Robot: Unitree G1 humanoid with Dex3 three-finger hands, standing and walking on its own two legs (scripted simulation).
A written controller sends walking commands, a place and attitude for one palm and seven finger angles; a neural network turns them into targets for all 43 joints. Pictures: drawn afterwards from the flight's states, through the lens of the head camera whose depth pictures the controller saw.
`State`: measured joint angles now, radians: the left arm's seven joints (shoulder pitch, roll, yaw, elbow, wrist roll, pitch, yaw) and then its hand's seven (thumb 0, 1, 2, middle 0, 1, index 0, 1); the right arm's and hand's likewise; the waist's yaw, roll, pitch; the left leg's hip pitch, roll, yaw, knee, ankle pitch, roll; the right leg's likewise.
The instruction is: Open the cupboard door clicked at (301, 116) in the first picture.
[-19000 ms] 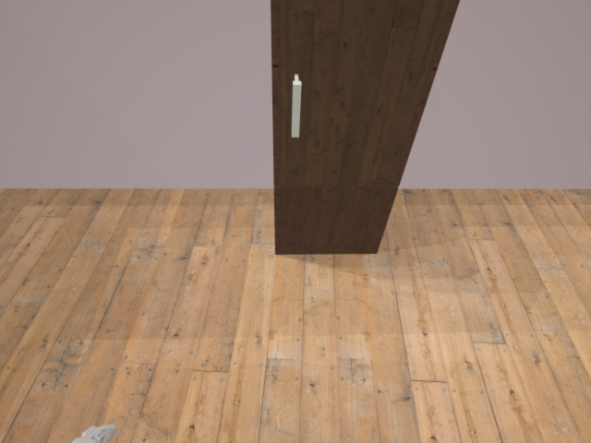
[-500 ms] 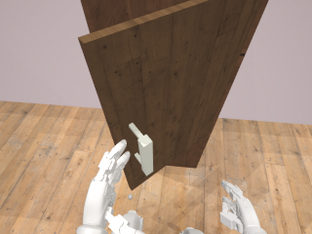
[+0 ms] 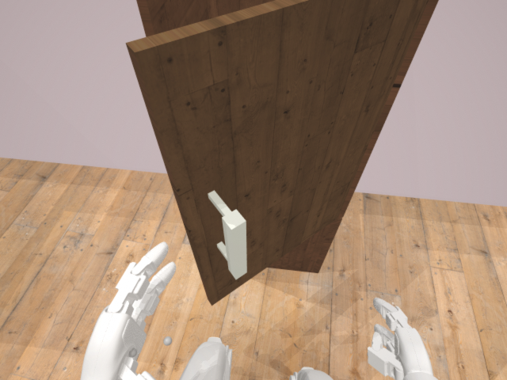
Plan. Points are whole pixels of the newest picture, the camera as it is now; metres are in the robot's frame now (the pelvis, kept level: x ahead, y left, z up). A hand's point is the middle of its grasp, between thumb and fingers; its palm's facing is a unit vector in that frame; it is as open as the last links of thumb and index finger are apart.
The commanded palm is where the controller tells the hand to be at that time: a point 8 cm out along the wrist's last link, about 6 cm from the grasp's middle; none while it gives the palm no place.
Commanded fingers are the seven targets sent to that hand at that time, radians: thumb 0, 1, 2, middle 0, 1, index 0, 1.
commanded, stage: draw the hand back to the body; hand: left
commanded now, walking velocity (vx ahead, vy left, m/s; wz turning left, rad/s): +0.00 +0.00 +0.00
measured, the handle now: (227, 237) +0.31 +0.06 +0.08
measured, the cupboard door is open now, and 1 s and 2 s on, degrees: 43 43 43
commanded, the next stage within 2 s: step back with the hand held close in 1.64 s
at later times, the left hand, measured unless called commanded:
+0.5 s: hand (114, 324) +0.17 +0.16 +0.14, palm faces -0.05 -1.00 -0.06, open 16.3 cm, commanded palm +0.14 +0.22 +0.15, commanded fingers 0.00 -0.40 0.34 -0.15 -0.30 -0.15 -0.30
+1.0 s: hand (12, 247) +0.21 +0.24 +0.22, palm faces +0.32 -0.87 -0.38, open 12.3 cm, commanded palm +0.17 +0.29 +0.24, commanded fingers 0.00 0.48 0.72 -0.19 -0.30 -0.19 -0.30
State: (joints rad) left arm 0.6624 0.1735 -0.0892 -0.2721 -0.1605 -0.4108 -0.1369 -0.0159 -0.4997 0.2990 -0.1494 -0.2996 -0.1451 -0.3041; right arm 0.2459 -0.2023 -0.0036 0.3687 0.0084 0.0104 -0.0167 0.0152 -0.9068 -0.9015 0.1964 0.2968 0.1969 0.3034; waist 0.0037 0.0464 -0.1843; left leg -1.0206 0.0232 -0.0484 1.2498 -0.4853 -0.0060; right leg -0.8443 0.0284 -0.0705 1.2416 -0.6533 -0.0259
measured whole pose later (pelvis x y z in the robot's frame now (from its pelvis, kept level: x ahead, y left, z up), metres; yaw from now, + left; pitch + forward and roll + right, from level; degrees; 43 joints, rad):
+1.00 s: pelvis +0.04 +0.02 +0.09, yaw +0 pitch +2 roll -1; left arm 0.62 0.34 0.18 -0.51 -0.06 -0.01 0.14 -0.01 0.15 0.58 -0.18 -0.30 -0.18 -0.31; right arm 0.27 -0.21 0.08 0.48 0.02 -0.06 -0.11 0.02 -0.90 -0.90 0.20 0.30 0.20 0.30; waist 0.05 0.06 -0.10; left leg -0.43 -0.01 0.00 0.73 -0.33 0.03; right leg -0.26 0.00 -0.02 0.67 -0.44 0.01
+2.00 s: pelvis +0.03 +0.01 +0.11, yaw -1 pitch -1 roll -1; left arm 0.51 0.37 0.37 -0.43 -0.06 -0.10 0.11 0.01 0.89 0.90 -0.21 -0.30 -0.20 -0.31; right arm 0.17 -0.24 0.01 0.56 0.01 0.01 -0.08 0.01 -0.91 -0.90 0.20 0.30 0.20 0.30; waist 0.01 0.05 0.03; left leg -0.26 0.02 0.01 0.46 -0.18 0.01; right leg -0.10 0.02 -0.01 0.40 -0.28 0.00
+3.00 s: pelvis -0.16 +0.04 +0.11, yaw -1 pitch +4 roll -4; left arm 0.53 0.43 0.43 -0.66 -0.06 -0.18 0.17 0.01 0.89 0.90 -0.21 -0.30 -0.20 -0.31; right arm 0.18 -0.12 0.02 0.61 -0.02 -0.13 -0.02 0.01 -0.90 -0.90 0.20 0.30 0.20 0.30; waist -0.01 -0.03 0.00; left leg -0.47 0.05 0.03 0.36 0.01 0.04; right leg -0.20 0.07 -0.03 0.78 -0.56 0.00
